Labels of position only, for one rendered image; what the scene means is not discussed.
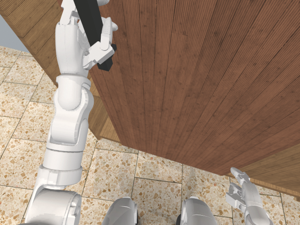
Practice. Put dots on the left robot hand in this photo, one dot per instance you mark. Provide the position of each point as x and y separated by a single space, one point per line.
71 41

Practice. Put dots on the left robot upper arm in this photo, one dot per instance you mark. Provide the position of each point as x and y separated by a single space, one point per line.
55 207

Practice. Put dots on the left robot thigh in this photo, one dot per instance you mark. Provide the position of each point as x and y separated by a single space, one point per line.
123 211

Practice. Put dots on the right robot thigh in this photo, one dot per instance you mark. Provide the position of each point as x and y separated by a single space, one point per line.
196 212

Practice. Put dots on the wardrobe door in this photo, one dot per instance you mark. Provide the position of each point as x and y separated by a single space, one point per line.
281 169
211 84

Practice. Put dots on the handle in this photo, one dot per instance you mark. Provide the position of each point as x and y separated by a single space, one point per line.
89 14

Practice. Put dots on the robot right forearm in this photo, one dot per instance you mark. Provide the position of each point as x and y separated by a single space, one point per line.
255 215

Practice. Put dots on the robot left forearm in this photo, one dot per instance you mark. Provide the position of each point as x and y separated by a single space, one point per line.
67 136

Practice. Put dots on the robot thigh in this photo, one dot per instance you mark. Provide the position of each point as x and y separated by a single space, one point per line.
196 212
123 211

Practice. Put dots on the right robot hand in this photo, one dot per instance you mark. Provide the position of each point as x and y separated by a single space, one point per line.
246 196

